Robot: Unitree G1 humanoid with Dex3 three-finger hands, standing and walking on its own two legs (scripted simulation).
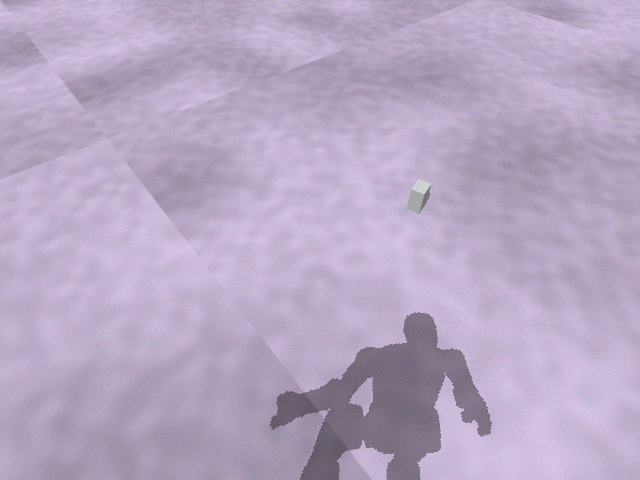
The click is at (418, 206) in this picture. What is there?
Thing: carton on end
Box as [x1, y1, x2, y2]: [407, 179, 430, 213]
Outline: 418,179 412,187 407,205 408,209 419,213 424,205 430,187 430,183
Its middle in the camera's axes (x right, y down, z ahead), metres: +0.44 -0.18 +1.73
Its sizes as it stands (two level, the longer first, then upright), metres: 0.082 0.062 0.123
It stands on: the floor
